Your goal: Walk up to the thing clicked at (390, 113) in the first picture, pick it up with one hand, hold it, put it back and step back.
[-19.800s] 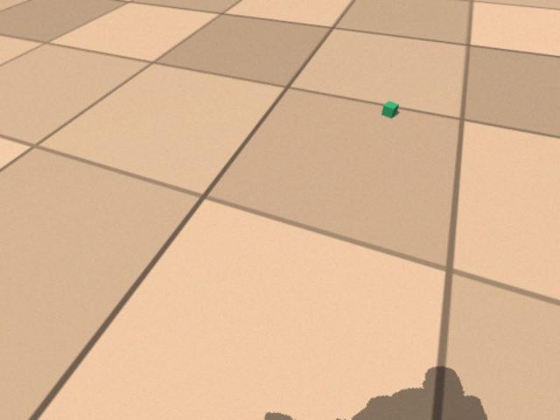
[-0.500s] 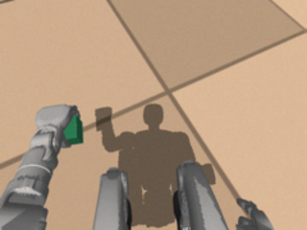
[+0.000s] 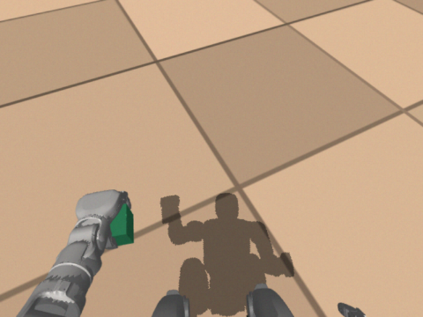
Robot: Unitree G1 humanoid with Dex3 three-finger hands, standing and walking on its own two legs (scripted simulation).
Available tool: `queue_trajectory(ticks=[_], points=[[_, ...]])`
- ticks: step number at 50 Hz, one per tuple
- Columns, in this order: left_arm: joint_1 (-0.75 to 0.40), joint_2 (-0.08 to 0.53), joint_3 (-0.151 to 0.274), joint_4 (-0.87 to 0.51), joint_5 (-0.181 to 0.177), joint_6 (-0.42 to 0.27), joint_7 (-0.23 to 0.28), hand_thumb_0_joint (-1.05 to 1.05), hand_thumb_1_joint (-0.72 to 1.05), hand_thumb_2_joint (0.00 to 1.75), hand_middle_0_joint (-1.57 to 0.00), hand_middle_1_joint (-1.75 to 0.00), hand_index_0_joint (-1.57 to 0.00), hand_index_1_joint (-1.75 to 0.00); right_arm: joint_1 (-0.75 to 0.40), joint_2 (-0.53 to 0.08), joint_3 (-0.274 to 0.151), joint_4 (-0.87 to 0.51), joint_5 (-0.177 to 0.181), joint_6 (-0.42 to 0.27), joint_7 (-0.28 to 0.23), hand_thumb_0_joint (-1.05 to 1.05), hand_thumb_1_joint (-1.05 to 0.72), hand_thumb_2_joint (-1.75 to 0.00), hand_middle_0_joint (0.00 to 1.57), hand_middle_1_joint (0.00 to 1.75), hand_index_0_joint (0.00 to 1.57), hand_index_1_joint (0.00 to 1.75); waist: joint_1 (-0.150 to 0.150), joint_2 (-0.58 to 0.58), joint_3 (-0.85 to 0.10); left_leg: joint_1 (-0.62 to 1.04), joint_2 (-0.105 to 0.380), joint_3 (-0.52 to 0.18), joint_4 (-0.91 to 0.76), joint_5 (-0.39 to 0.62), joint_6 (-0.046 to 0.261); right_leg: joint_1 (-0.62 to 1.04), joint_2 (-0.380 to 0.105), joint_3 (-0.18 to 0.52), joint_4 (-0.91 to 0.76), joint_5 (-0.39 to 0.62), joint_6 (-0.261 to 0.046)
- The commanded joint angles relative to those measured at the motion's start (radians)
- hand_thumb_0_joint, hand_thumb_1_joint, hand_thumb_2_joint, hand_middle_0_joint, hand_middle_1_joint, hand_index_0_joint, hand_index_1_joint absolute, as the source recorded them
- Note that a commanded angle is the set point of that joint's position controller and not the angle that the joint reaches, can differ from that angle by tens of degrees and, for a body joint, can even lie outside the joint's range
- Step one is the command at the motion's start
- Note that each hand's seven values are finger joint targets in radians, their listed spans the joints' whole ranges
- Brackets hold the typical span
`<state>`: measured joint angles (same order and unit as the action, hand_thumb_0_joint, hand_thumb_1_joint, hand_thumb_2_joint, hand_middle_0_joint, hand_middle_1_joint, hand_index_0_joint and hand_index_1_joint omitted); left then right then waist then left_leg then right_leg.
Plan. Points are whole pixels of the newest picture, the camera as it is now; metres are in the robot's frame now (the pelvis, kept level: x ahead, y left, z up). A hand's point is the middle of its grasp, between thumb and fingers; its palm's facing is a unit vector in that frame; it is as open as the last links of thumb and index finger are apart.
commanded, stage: lift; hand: left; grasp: from above
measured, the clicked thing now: (114, 226) +0.35 +0.23 -0.11
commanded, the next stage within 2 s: hold in 0.42 s
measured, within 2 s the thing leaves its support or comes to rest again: neither
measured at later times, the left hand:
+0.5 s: hand (102, 203) +0.36 +0.22 +0.00, palm faces -0.42 -0.07 -0.91, open 10.0 cm
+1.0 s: hand (98, 194) +0.36 +0.21 +0.04, palm faces -0.43 -0.05 -0.90, open 10.0 cm
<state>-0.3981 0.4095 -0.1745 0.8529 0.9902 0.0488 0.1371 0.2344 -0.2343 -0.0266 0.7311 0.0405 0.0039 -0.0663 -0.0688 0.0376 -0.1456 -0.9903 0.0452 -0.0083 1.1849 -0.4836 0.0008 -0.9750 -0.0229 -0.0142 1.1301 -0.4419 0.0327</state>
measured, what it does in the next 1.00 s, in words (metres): rises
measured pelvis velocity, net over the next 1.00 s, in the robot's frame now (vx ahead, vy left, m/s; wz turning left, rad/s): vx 0.04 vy -0.01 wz -0.01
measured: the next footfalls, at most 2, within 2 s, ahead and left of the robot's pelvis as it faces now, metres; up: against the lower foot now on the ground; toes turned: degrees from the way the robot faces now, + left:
none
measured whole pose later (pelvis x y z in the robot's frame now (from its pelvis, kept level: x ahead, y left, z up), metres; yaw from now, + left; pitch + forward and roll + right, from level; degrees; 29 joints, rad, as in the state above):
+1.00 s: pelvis +0.04 -0.01 +0.08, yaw -1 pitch +4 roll +0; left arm -0.30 0.38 -0.22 0.73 0.99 0.04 0.04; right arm 0.23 -0.25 -0.05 0.70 0.06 0.06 -0.05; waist -0.01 0.04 -0.06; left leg -0.38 0.03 0.04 0.61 -0.31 -0.01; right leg -0.41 -0.03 0.02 0.61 -0.29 0.03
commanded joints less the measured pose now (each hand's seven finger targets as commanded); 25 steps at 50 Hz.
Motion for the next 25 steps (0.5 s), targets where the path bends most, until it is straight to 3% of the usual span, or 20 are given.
queue_trajectory(ticks=[1, 2, 4, 6, 9, 16, 20, 22, 25], points=[[-0.291, 0.182, 0.066, -0.126, 0.000, 0.000, 0.056, 0.00, 0.64, 0.74, -1.07, -0.57, -1.05, -0.60, 0.025, -0.151, -0.052, -0.084, -0.002, -0.035, -0.005, 0.00, -0.90, -0.91, 0.20, 0.30, 0.20, 0.30, 0.002, 0.034, -0.281, 0.323, -0.036, -0.022, -0.298, 0.112, 0.003, 0.243, 0.051, -0.003, -0.252, 0.093, -0.049], [-0.287, 0.160, 0.048, -0.115, 0.001, 0.000, 0.055, 0.00, 0.63, 0.74, -1.08, -0.55, -1.05, -0.59, 0.024, -0.150, -0.051, -0.083, -0.002, -0.036, -0.004, 0.00, -0.90, -0.91, 0.20, 0.30, 0.20, 0.30, -0.006, 0.019, -0.266, 0.335, -0.036, -0.022, -0.308, 0.129, 0.003, 0.248, 0.051, -0.002, -0.265, 0.107, -0.048], [-0.303, 0.181, 0.063, -0.135, 0.000, -0.004, 0.060, 0.00, 0.62, 0.71, -1.06, -0.55, -1.04, -0.58, 0.032, -0.152, -0.056, -0.082, -0.003, -0.037, -0.002, 0.00, -0.90, -0.91, 0.20, 0.30, 0.20, 0.30, 0.005, 0.031, -0.277, 0.376, -0.038, -0.018, -0.334, 0.173, 0.000, 0.296, 0.050, -0.001, -0.291, 0.141, -0.047], [-0.294, 0.152, 0.046, -0.137, -0.002, -0.004, 0.060, 0.00, 0.63, 0.73, -1.07, -0.56, -1.04, -0.59, 0.037, -0.148, -0.058, -0.083, -0.003, -0.036, 0.002, 0.00, -0.90, -0.90, 0.20, 0.30, 0.20, 0.30, 0.006, 0.029, -0.280, 0.412, -0.042, -0.005, -0.351, 0.217, 0.000, 0.336, 0.049, 0.002, -0.317, 0.179, -0.047], [-0.294, 0.173, 0.057, -0.141, 0.002, -0.005, 0.061, 0.00, 0.62, 0.73, -1.06, -0.57, -1.03, -0.60, 0.044, -0.155, -0.062, -0.082, -0.002, -0.031, 0.003, 0.00, -0.90, -0.90, 0.20, 0.30, 0.20, 0.30, 0.008, 0.015, -0.275, 0.464, -0.044, 0.000, -0.383, 0.284, 0.001, 0.388, 0.046, 0.002, -0.352, 0.240, -0.045], [-0.260, 0.149, 0.046, -0.127, -0.001, -0.018, 0.055, 0.00, 0.66, 0.74, -1.08, -0.57, -1.06, -0.59, 0.033, -0.151, -0.067, -0.094, -0.001, -0.023, 0.011, 0.00, -0.90, -0.90, 0.20, 0.30, 0.20, 0.30, 0.016, -0.015, -0.213, 0.513, -0.053, 0.011, -0.469, 0.264, 0.003, 0.467, 0.045, 0.011, -0.445, 0.223, -0.040], [-0.277, 0.168, 0.057, -0.182, 0.000, -0.017, 0.054, 0.00, 0.69, 0.75, -1.09, -0.58, -1.08, -0.60, 0.027, -0.153, -0.074, -0.094, 0.000, -0.020, 0.011, 0.00, -0.90, -0.90, 0.20, 0.30, 0.20, 0.30, 0.028, -0.001, -0.259, 0.580, -0.056, 0.023, -0.489, 0.361, 0.001, 0.539, 0.045, 0.016, -0.467, 0.318, -0.037], [-0.272, 0.148, 0.042, -0.169, -0.001, -0.012, 0.051, 0.00, 0.68, 0.77, -1.09, -0.59, -1.07, -0.61, 0.028, -0.149, -0.070, -0.090, 0.000, -0.016, 0.012, 0.00, -0.90, -0.90, 0.20, 0.30, 0.20, 0.30, 0.016, -0.012, -0.225, 0.587, -0.053, 0.023, -0.503, 0.378, 0.001, 0.538, 0.047, 0.013, -0.477, 0.332, -0.037], [-0.268, 0.156, 0.045, -0.177, 0.000, -0.011, 0.047, 0.00, 0.71, 0.78, -1.10, -0.62, -1.09, -0.63, 0.018, -0.153, -0.074, -0.094, 0.004, -0.011, 0.012, 0.00, -0.90, -0.90, 0.20, 0.30, 0.20, 0.30, 0.030, -0.019, -0.212, 0.601, -0.060, 0.034, -0.526, 0.368, 0.005, 0.563, 0.044, 0.020, -0.509, 0.330, -0.035]])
